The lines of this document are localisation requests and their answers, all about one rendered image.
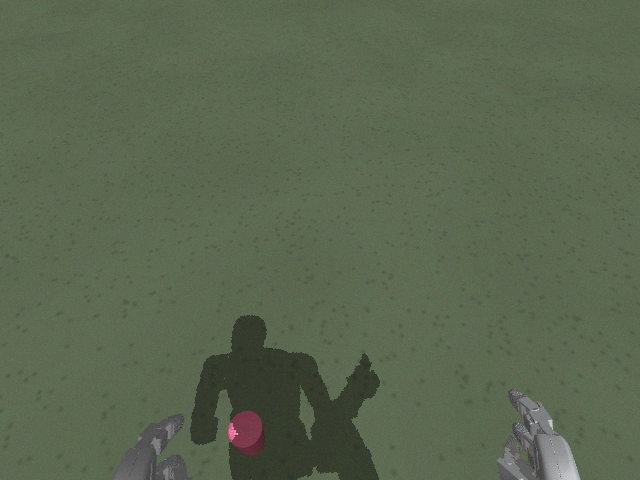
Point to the cup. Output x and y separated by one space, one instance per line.
246 432

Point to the left robot hand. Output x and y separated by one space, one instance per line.
139 463

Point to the right robot hand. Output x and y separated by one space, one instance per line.
548 453

